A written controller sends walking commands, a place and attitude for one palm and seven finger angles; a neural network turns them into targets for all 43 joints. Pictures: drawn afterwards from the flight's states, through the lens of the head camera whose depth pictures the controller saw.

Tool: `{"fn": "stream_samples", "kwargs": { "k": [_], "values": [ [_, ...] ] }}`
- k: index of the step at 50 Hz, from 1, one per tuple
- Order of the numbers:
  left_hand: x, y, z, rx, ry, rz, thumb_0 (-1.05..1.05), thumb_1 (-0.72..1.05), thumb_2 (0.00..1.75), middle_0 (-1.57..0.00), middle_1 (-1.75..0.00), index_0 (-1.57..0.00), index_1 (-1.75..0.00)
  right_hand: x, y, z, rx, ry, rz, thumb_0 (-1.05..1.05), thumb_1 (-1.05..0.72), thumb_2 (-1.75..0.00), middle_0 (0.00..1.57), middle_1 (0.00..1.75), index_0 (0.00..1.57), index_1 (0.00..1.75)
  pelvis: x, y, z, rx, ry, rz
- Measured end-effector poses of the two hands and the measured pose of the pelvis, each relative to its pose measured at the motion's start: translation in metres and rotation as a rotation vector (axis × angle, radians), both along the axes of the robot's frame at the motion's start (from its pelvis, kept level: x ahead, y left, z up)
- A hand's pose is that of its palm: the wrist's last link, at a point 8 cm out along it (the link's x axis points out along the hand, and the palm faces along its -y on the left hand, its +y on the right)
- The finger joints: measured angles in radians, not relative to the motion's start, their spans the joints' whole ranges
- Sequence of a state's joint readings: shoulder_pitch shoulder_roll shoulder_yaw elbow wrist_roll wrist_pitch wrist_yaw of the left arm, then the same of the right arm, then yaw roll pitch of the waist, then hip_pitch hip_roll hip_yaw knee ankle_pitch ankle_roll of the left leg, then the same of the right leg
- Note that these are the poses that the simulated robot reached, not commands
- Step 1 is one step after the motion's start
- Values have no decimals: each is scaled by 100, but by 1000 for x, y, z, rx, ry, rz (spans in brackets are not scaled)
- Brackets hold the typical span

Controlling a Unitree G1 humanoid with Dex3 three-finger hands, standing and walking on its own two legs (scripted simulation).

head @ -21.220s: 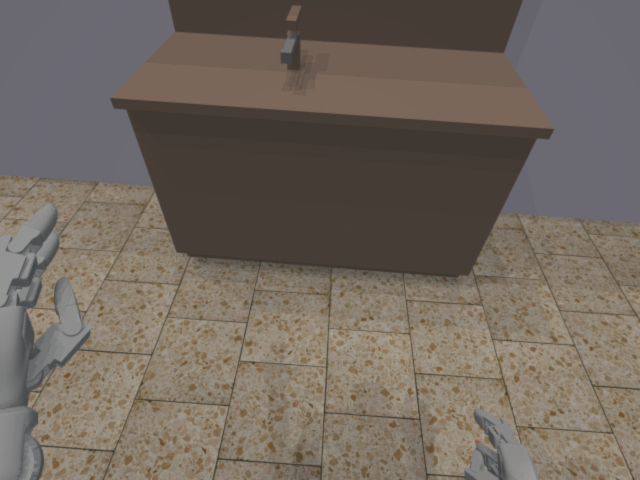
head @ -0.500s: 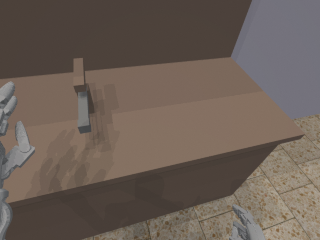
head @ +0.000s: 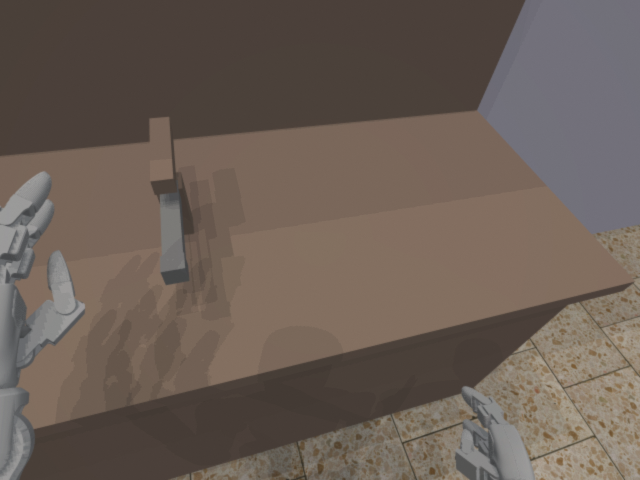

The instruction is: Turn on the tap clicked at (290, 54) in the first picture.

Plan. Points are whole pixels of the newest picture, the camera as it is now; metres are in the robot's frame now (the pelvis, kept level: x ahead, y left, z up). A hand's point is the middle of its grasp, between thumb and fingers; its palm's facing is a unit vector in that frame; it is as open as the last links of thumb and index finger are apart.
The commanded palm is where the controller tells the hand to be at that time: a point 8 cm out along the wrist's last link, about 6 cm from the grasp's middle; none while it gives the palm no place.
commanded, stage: come to a stop and stand still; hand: left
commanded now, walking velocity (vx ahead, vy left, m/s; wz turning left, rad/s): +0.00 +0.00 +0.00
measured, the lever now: (174, 268) +0.33 +0.21 +0.07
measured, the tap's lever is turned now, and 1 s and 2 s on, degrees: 0 0 0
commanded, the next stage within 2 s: look again from close up in 0.22 s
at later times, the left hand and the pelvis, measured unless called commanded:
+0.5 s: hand (91, 315) +0.22 +0.23 +0.16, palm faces +0.38 -0.86 -0.35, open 7.4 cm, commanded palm +0.16 +0.27 +0.17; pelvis +0.00 -0.01 +0.00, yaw +0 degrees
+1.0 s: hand (112, 305) +0.22 +0.21 +0.16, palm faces +0.36 -0.86 -0.37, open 7.4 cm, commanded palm +0.16 +0.25 +0.17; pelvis +0.00 -0.03 +0.00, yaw +0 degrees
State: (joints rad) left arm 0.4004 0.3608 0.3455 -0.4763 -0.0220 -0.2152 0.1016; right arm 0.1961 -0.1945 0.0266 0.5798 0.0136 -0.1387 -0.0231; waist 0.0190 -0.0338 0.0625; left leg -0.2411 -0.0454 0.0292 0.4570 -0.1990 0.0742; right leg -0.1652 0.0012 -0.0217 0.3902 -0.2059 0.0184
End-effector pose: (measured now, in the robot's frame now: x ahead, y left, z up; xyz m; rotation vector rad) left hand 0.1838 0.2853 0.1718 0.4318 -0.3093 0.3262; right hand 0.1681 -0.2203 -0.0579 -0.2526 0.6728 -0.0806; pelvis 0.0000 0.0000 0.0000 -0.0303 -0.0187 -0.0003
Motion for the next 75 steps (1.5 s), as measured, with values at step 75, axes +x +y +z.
{"fn": "stream_samples", "kwargs": {
  "k": [75],
  "values": [
    [5,-96,0,-8,87,-28,2,89,90,-21,-30,-21,-30,-7,-112,-18,9,41,-123,1,-91,-90,20,30,20,30,5,-87,-8,12,20,-13]
  ]
}}
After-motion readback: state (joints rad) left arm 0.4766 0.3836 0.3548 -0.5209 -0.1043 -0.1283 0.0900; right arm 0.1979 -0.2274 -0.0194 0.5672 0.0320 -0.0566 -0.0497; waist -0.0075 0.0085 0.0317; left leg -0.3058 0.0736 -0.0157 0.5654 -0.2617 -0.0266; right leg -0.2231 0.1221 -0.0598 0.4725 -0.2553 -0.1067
